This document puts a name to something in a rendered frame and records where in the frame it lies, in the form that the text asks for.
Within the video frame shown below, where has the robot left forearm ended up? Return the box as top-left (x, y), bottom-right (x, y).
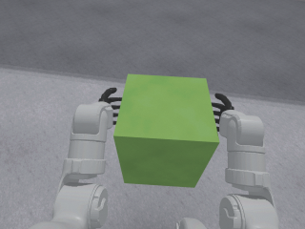
top-left (51, 101), bottom-right (113, 217)

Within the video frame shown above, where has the robot right forearm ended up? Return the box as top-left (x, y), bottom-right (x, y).
top-left (219, 110), bottom-right (280, 229)

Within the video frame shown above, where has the right robot hand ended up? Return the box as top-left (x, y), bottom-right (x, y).
top-left (212, 93), bottom-right (234, 132)

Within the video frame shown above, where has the right robot thigh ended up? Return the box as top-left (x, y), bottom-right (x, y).
top-left (175, 218), bottom-right (207, 229)

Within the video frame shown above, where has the left robot hand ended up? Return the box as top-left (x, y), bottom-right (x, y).
top-left (98, 87), bottom-right (122, 125)

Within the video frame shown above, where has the robot left upper arm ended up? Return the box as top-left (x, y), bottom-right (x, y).
top-left (28, 182), bottom-right (109, 229)

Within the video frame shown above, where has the carton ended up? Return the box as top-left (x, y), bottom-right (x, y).
top-left (113, 73), bottom-right (220, 188)

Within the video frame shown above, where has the robot right upper arm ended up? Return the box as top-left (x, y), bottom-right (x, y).
top-left (219, 194), bottom-right (279, 229)

